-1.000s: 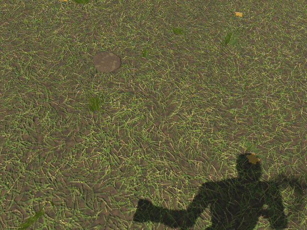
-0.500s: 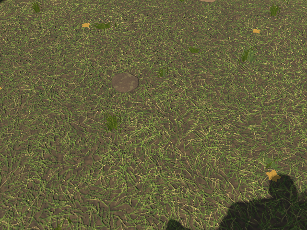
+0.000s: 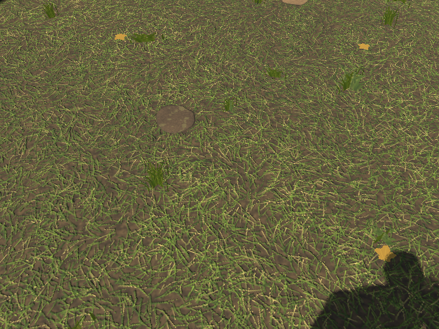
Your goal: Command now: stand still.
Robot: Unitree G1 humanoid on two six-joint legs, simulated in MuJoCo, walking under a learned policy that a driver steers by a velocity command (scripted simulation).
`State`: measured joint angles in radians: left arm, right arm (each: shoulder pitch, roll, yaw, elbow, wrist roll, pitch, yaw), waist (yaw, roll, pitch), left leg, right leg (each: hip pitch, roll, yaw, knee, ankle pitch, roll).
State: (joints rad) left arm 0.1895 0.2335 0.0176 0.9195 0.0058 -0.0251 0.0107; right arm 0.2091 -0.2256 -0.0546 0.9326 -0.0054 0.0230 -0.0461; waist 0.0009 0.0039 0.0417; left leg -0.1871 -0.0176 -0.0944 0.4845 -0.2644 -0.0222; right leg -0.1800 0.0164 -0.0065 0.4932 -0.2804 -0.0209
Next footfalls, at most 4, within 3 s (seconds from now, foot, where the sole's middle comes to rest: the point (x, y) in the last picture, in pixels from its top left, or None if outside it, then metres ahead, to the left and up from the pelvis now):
0.76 left None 0.10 0.14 -0.77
1.24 right None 0.46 -0.09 -0.77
1.76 left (188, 255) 0.77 0.14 -0.77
2.28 right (279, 208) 0.96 -0.18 -0.77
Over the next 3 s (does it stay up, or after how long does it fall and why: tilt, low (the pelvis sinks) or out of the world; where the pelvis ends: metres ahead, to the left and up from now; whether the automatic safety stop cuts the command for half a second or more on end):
stays up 1.21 -0.21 0.01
